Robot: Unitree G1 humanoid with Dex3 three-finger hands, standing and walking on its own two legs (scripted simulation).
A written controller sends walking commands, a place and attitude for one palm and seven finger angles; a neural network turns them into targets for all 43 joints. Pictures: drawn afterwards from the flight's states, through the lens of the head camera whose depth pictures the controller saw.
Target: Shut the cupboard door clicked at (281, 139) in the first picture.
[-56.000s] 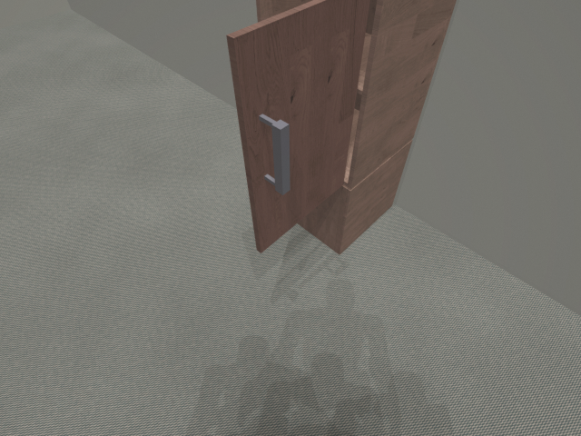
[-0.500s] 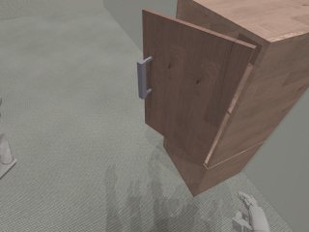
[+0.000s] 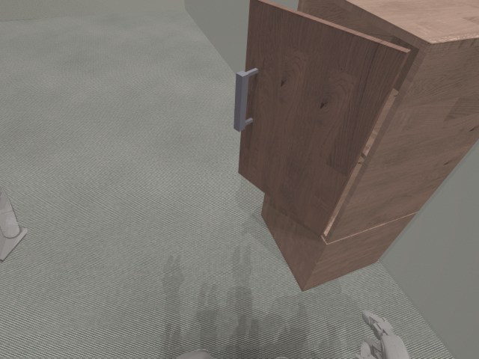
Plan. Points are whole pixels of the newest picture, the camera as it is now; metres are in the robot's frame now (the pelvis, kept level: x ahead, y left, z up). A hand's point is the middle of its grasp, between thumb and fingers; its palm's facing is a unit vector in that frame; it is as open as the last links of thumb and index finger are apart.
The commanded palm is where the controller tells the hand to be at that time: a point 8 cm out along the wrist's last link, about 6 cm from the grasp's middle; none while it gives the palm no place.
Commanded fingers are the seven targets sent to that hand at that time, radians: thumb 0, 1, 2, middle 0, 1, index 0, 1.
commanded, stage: step back with the hand held close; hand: left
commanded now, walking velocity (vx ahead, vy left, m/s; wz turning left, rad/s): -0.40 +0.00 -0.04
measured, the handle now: (246, 100) +0.77 +0.02 +0.03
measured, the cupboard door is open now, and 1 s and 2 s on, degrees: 23 23 23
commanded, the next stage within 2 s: stop stepping back and stand still in 0.48 s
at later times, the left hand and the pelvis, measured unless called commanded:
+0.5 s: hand out of the picture +0.11 +0.24 +0.19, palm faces +0.42 -0.83 -0.36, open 7.4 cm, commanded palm +0.04 +0.27 +0.21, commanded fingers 0.00 0.90 0.90 -0.20 -0.30 -0.20 -0.30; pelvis -0.12 -0.01 +0.01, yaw -6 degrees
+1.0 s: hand out of the picture +0.01 +0.28 +0.19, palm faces +0.47 -0.85 -0.24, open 7.4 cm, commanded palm -0.07 +0.31 +0.21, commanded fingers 0.00 0.90 0.90 -0.20 -0.30 -0.20 -0.30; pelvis -0.24 +0.02 +0.01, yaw -5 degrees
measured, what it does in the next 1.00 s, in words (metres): walks backwards: right foot, then left foot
